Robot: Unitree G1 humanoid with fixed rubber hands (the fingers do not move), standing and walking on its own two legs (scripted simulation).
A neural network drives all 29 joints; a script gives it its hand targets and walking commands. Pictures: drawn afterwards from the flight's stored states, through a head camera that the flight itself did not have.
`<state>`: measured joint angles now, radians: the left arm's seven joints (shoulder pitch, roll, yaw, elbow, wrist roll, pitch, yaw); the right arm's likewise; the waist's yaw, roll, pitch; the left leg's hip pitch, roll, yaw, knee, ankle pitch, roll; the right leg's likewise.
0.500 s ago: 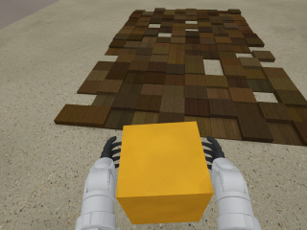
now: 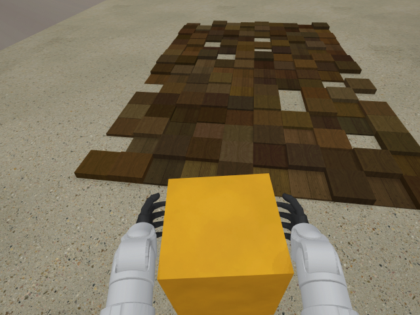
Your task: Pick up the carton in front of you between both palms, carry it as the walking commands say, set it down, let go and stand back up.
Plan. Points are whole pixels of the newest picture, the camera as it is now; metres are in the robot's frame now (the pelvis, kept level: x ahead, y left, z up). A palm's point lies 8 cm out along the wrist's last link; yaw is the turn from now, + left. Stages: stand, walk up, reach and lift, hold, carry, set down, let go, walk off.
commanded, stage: hold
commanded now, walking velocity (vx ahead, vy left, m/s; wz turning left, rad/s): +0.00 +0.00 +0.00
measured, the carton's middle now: (222, 248) +0.29 +0.00 -0.04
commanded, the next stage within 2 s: carry in 0.96 s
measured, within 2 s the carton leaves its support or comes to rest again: neither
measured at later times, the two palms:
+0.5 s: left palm (142, 232) +0.27 +0.15 +0.05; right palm (302, 232) +0.27 -0.15 +0.05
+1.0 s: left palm (143, 229) +0.28 +0.15 +0.05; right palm (300, 229) +0.28 -0.15 +0.05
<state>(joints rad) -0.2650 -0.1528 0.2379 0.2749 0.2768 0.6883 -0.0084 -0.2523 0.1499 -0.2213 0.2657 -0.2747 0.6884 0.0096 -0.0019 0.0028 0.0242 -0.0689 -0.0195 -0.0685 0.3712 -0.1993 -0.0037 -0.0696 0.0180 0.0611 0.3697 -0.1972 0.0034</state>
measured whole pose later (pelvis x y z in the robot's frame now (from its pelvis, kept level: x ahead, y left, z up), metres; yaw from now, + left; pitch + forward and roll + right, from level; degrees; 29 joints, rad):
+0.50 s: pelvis -0.02 +0.00 +0.00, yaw +0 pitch -8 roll +0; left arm -0.30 -0.16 0.27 0.25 0.28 0.75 -0.01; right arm -0.29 0.16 -0.25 0.24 -0.27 0.75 0.01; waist 0.00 0.00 0.05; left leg -0.05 -0.02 -0.07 0.39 -0.19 0.00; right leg -0.06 0.02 0.06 0.39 -0.19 0.00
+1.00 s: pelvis +0.00 +0.00 +0.00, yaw +0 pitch -5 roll +0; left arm -0.26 -0.15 0.22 0.20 0.26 0.77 -0.01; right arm -0.24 0.15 -0.20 0.20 -0.26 0.77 0.01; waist 0.00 0.00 -0.02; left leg -0.11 -0.02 -0.07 0.42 -0.23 -0.01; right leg -0.11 0.02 0.06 0.41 -0.22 0.00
